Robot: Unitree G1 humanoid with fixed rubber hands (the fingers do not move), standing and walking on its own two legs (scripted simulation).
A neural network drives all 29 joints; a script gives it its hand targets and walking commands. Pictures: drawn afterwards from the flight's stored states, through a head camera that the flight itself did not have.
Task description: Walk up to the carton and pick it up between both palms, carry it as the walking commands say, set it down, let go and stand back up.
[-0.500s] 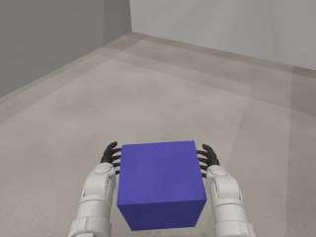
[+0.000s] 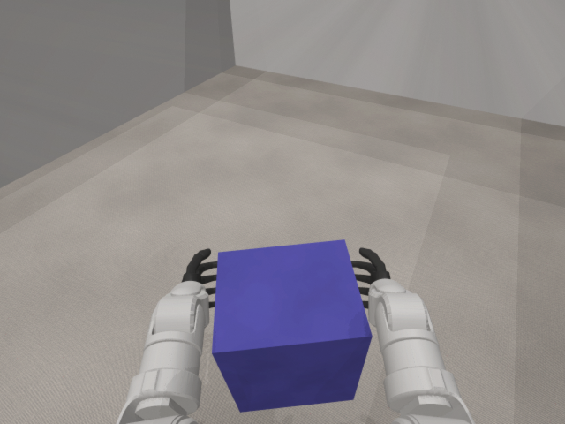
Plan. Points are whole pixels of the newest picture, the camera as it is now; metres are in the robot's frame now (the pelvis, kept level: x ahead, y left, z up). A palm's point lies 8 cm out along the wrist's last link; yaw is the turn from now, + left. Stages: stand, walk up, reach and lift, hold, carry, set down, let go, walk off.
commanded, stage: reach and lift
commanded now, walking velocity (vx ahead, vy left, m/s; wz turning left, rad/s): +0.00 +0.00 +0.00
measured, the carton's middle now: (289, 330) +0.28 +0.00 -0.02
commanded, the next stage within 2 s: hold in 0.62 s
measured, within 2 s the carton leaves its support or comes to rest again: neither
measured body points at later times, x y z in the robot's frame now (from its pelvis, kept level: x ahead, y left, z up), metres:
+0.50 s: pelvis +0.02 +0.00 +0.01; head -0.03 -0.01 +0.45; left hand +0.31 +0.15 +0.03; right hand +0.31 -0.14 +0.03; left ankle +0.03 +0.13 -0.73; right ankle +0.04 -0.13 -0.73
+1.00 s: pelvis +0.00 +0.00 +0.00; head -0.05 -0.01 +0.45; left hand +0.29 +0.14 +0.04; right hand +0.29 -0.14 +0.03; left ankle +0.03 +0.13 -0.73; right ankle +0.04 -0.13 -0.73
